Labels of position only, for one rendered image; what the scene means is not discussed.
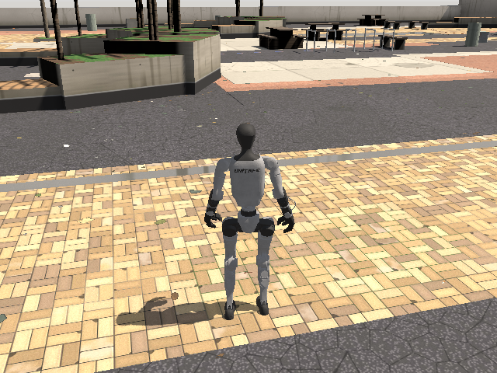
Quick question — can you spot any right robot foot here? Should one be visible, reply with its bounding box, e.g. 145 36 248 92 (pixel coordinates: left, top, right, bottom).
256 296 269 315

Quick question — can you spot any humanoid robot torso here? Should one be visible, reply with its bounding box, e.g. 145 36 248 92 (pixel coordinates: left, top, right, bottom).
229 153 266 233

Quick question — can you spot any left robot hand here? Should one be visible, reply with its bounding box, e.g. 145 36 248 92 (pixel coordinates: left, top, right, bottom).
204 213 222 228

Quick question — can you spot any robot left upper arm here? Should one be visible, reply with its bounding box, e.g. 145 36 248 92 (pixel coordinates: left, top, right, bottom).
211 158 231 200

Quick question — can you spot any robot left forearm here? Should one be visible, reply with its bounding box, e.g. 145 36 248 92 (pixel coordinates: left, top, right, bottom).
206 189 219 216

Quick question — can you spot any robot right forearm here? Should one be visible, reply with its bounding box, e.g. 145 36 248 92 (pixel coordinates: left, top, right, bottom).
277 187 293 218

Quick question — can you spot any right robot hand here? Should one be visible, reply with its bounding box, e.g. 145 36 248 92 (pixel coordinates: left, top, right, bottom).
277 215 295 233

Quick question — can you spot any robot right upper arm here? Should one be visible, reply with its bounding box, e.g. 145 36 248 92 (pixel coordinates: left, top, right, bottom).
263 156 285 199

